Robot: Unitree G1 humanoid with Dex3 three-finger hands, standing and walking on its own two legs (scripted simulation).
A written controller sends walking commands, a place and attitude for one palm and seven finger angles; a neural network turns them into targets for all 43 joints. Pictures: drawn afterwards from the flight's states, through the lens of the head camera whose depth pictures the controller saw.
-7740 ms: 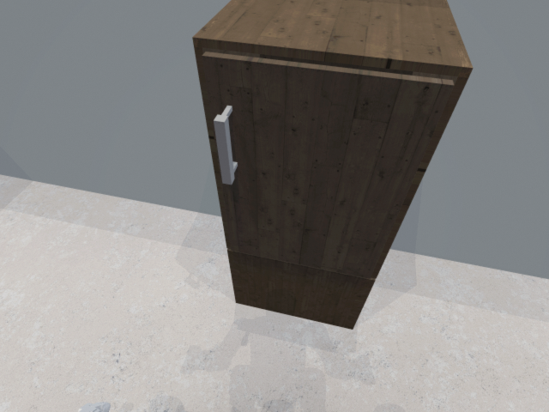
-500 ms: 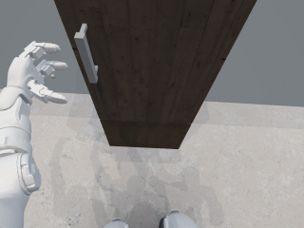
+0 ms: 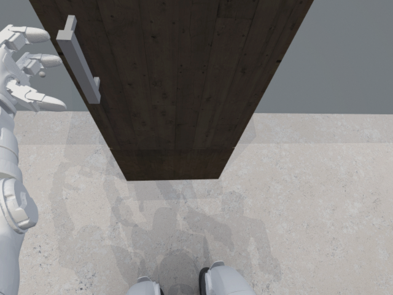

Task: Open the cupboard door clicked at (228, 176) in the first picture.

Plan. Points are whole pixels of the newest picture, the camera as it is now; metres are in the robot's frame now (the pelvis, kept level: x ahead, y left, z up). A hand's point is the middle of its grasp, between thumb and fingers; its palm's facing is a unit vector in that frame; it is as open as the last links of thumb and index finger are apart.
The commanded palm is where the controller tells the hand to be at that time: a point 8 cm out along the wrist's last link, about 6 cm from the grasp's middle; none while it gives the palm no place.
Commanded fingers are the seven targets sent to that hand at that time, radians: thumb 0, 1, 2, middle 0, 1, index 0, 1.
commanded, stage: move the hooked fingers beside the handle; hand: left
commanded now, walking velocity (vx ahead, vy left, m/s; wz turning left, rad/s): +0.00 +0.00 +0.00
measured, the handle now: (84, 64) +0.54 +0.16 +0.10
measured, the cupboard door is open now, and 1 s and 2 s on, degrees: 0 0 0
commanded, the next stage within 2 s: slide the fingers in behind the handle in 0.60 s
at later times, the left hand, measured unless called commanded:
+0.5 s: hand (44, 80) +0.50 +0.22 +0.10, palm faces -0.05 -1.00 -0.01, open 14.0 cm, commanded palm +0.48 +0.27 +0.10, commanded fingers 0.00 -0.50 0.30 -0.30 -1.20 -0.30 -1.20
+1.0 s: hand (52, 80) +0.50 +0.21 +0.10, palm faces -0.07 -1.00 +0.00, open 13.9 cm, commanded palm +0.48 +0.25 +0.10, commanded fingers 0.00 -0.50 0.30 -0.30 -1.20 -0.30 -1.20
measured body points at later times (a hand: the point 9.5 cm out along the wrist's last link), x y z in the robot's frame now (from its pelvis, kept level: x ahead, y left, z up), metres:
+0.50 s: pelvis +0.00 +0.00 +0.00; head +0.12 +0.02 +0.43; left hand +0.50 +0.27 +0.11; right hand +0.03 -0.27 -0.11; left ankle -0.03 +0.09 -0.70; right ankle +0.02 -0.12 -0.70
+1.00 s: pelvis -0.01 +0.00 +0.00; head +0.11 +0.02 +0.43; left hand +0.50 +0.26 +0.11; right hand -0.02 -0.27 -0.11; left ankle -0.03 +0.09 -0.70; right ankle +0.02 -0.12 -0.70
